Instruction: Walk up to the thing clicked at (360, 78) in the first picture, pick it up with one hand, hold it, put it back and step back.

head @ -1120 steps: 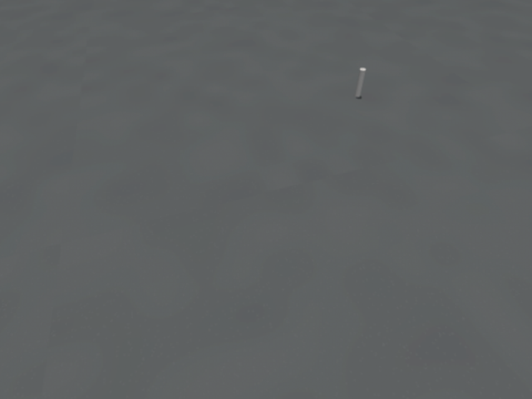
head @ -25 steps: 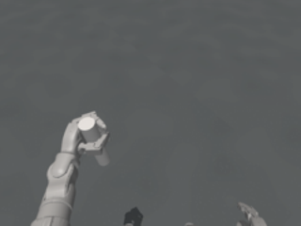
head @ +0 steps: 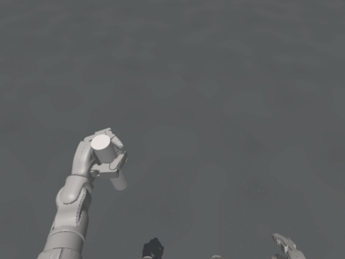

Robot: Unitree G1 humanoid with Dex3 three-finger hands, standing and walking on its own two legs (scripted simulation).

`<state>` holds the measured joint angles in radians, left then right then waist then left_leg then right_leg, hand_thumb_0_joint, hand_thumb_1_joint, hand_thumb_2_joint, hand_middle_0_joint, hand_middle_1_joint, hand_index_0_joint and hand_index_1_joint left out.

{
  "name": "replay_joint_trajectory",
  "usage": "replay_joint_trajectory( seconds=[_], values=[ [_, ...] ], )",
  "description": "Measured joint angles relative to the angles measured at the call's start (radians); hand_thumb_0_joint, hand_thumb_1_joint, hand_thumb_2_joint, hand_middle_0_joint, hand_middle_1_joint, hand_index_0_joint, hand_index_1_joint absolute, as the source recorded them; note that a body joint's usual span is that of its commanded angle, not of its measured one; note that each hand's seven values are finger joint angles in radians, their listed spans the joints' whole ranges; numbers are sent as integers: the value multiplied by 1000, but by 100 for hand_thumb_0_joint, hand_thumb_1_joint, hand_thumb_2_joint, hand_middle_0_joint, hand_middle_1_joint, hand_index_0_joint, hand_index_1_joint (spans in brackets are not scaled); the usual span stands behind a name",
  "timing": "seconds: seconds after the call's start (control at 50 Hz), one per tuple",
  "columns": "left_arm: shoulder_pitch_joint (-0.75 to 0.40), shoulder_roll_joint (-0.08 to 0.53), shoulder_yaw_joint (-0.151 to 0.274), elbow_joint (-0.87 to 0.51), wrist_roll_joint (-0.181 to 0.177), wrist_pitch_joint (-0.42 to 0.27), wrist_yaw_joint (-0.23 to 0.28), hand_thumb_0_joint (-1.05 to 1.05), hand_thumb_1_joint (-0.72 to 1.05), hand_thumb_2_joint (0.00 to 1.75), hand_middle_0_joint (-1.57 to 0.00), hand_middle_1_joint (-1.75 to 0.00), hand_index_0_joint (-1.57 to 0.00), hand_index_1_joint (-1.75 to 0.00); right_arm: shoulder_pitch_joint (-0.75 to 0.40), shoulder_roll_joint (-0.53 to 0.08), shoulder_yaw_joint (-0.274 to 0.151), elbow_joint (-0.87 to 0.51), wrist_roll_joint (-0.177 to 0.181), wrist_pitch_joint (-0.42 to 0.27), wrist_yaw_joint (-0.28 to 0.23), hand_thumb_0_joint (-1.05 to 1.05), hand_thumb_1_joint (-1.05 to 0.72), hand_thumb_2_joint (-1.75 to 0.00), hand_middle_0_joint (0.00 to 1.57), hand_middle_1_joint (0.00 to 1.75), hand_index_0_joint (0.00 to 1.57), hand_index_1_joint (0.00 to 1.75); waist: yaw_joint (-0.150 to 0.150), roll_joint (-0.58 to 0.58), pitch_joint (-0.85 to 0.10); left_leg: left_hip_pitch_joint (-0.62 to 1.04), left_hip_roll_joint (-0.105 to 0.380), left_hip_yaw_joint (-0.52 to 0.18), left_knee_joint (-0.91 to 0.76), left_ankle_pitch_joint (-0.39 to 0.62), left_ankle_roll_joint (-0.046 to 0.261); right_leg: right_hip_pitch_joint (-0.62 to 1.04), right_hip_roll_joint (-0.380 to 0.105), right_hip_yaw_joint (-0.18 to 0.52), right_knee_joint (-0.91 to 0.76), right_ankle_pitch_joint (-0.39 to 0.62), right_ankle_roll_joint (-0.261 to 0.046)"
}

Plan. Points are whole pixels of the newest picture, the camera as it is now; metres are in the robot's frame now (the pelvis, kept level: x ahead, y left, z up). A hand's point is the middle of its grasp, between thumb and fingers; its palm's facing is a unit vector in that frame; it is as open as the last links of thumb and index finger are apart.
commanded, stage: hold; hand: left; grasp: from the side
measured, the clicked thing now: (112, 165) +0.33 +0.18 +0.01
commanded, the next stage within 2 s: crouch in 0.16 s
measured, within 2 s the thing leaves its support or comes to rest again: neither
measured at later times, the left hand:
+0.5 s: hand (118, 164) +0.33 +0.16 +0.01, palm faces -0.09 -1.00 +0.01, open 5.2 cm
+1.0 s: hand (135, 186) +0.38 +0.16 -0.23, palm faces -0.12 -0.99 -0.04, open 5.2 cm
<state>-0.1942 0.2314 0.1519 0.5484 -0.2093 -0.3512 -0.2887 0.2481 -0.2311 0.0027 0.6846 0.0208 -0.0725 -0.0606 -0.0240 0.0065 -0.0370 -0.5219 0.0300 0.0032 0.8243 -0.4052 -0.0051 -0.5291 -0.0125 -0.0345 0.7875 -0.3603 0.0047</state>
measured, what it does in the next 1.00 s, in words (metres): lowers itself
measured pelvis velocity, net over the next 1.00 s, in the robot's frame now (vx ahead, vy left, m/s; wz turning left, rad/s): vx -0.04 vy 0.00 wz -0.01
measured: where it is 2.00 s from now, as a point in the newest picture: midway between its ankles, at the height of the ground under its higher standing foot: outside the picture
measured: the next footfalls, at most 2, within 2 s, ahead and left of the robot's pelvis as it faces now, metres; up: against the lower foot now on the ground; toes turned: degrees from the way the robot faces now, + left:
none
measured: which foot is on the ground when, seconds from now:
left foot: down 0.00-1.00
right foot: down 0.00-1.00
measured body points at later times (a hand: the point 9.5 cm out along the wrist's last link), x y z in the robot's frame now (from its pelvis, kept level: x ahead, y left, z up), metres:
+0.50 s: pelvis -0.01 +0.00 -0.01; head +0.05 +0.01 +0.44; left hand +0.33 +0.21 +0.02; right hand +0.12 -0.25 -0.12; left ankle +0.01 +0.12 -0.70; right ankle +0.02 -0.12 -0.70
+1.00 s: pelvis -0.04 +0.00 -0.20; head +0.13 +0.03 +0.21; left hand +0.38 +0.21 -0.22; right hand +0.07 -0.26 -0.33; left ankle +0.01 +0.12 -0.70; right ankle +0.02 -0.12 -0.70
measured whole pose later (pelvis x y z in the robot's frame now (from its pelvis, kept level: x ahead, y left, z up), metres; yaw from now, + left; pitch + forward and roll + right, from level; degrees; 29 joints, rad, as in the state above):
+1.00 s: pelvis -0.04 +0.00 -0.20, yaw +0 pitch +32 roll -3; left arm -0.57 0.31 0.25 1.00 -0.13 -0.71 -0.29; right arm 0.18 -0.26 0.02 0.70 -0.06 -0.10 0.04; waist -0.10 0.00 -0.19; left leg -1.63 0.02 -0.03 1.75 -0.68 0.00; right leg -1.63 -0.04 -0.04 1.71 -0.63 0.00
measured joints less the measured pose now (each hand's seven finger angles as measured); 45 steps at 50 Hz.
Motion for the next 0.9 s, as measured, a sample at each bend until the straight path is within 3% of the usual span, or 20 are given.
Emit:
replay_joint_trajectory(
  seconds=[0.3,0.5,0.62,0.76,0.9],
  values=[
    [-4,6,-7,8,3,1,5,7,16,119,-100,-124,-104,-119,-1,1,0,5,-3,-3,1,1,-87,-89,20,30,21,30,1,2,-4,-4,-1,-2,7,-3,2,-1,-1,-1,2,-1,2],
    [-54,-1,5,112,25,-60,19,7,16,119,-100,-124,-104,-119,-19,0,-5,-1,-12,-13,24,1,-85,-89,20,30,21,30,-11,-12,3,-101,-3,-2,73,-17,3,-100,-4,1,73,-17,2],
    [-116,4,37,211,29,-157,24,7,16,119,-100,-123,-104,-119,-26,-6,-8,0,-32,-34,42,1,-85,-89,20,30,21,30,-29,-27,-11,-282,-4,-12,208,-56,2,-279,-8,-6,207,-58,-1],
    [-220,35,57,355,43,-297,-4,7,16,119,-100,-123,-104,-119,-22,-32,-5,-1,-56,-55,66,1,-86,-89,20,30,21,30,-65,-27,-107,-633,-7,-29,498,-155,0,-624,-15,-14,493,-157,0],
    [-314,65,89,420,67,-357,-2,7,16,119,-100,-123,-104,-118,-47,-37,3,-3,-74,-40,90,1,-87,-90,20,30,20,30,-80,-13,-152,-949,-10,-36,785,-244,3,-940,-20,-12,775,-242,-1]
  ],
)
